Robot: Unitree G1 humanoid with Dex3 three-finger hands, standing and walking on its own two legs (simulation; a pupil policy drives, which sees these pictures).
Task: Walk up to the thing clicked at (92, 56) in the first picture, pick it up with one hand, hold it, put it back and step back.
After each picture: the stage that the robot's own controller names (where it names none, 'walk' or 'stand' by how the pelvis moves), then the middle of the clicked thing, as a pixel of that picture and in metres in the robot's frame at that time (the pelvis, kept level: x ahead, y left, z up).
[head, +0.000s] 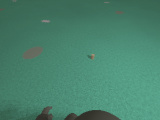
stand; (92, 56) +1.27 -0.03 -0.72
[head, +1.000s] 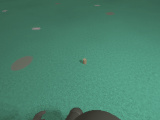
walk; (84, 61) +1.13 +0.21 -0.70
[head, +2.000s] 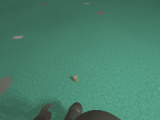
walk; (75, 78) +0.68 +0.29 -0.72
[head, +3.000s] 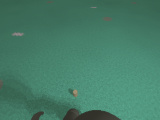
walk; (75, 93) +0.46 +0.19 -0.70
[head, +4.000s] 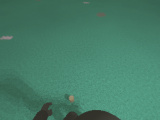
stand; (71, 99) +0.34 +0.22 -0.71
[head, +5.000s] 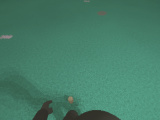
stand; (70, 100) +0.31 +0.23 -0.71
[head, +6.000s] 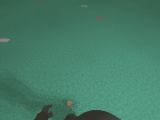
stand; (69, 104) +0.30 +0.22 -0.72
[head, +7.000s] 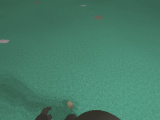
stand; (70, 104) +0.29 +0.22 -0.73
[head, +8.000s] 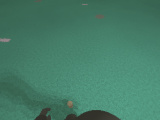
stand; (70, 104) +0.29 +0.22 -0.73
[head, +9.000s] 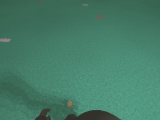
stand; (70, 104) +0.28 +0.22 -0.73
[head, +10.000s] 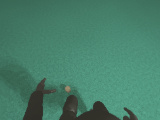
go down; (67, 89) +0.32 +0.22 -0.63
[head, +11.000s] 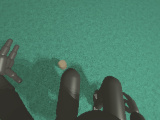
go down; (62, 65) +0.36 +0.26 -0.30
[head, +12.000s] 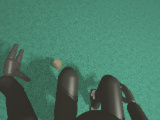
close in; (57, 64) +0.36 +0.28 -0.28
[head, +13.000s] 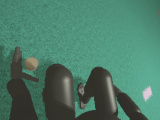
close in; (31, 64) +0.33 +0.30 -0.21
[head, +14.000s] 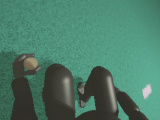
lift; (31, 64) +0.32 +0.30 -0.21
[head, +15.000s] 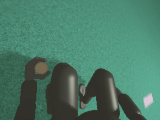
lift; (41, 68) +0.29 +0.27 -0.19
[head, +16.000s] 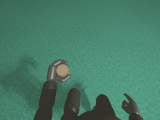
lift; (64, 73) +0.31 +0.19 +0.02
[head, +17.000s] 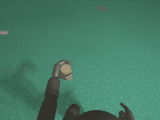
hold; (67, 72) +0.33 +0.18 +0.02
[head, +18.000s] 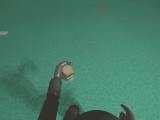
hold; (68, 73) +0.33 +0.17 +0.00
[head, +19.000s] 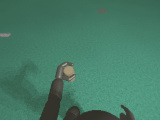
crouch; (69, 74) +0.33 +0.16 +0.01
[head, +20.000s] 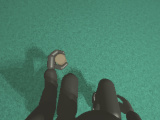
crouch; (61, 61) +0.39 +0.22 -0.09
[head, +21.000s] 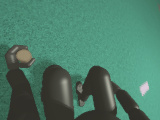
lower; (25, 58) +0.36 +0.32 -0.22
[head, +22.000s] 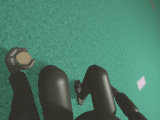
lower; (24, 59) +0.36 +0.30 -0.22
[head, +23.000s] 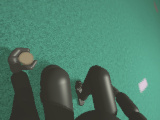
lower; (27, 60) +0.36 +0.30 -0.21
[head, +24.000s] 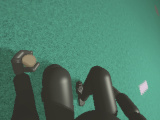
lower; (29, 62) +0.34 +0.30 -0.22
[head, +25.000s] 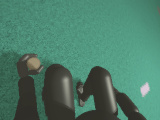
loosen; (34, 65) +0.32 +0.28 -0.22
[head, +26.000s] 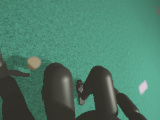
withdraw; (33, 63) +0.33 +0.28 -0.22
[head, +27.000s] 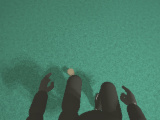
walk; (71, 72) +0.37 +0.22 -0.42
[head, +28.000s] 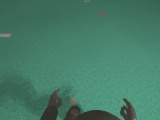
stand; (72, 101) +0.31 +0.18 -0.66
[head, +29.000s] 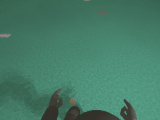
stand; (72, 101) +0.30 +0.19 -0.67
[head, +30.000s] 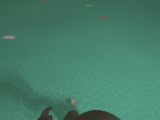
stand; (73, 103) +0.31 +0.18 -0.71
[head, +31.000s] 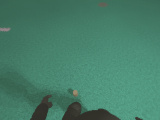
walk; (75, 93) +0.36 +0.16 -0.70
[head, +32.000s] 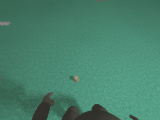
walk; (76, 79) +0.54 +0.17 -0.71
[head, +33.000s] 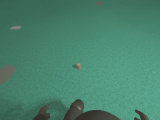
walk; (78, 66) +0.83 +0.27 -0.70
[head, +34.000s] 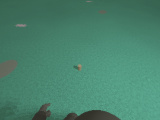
stand; (79, 67) +0.91 +0.19 -0.72
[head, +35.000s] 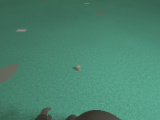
stand; (78, 68) +0.92 +0.23 -0.73
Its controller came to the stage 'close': yes
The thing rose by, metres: 0.71
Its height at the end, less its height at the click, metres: +0.00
